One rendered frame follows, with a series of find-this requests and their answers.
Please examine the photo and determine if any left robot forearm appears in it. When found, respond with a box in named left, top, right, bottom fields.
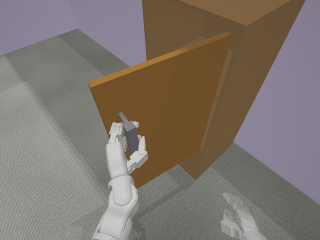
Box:
left=91, top=175, right=140, bottom=240

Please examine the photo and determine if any left robot hand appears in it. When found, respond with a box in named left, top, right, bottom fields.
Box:
left=105, top=121, right=148, bottom=180

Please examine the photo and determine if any right robot hand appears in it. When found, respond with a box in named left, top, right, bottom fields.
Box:
left=220, top=192, right=259, bottom=240

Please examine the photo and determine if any right robot forearm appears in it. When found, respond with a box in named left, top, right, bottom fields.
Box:
left=242, top=230, right=267, bottom=240

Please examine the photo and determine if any cupboard door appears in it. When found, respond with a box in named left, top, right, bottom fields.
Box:
left=88, top=31, right=233, bottom=189

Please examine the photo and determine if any handle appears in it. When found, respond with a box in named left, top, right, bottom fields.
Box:
left=118, top=111, right=139, bottom=155

